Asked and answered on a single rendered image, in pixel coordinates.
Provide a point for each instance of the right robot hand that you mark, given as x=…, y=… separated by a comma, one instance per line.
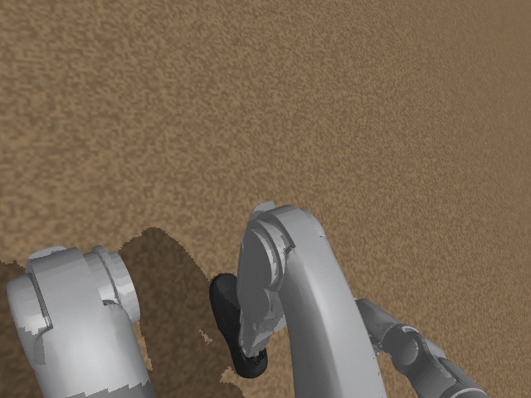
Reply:
x=377, y=322

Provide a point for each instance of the right robot arm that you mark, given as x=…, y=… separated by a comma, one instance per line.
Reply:
x=425, y=365

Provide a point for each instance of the right robot foot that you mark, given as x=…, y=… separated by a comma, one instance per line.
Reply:
x=227, y=310

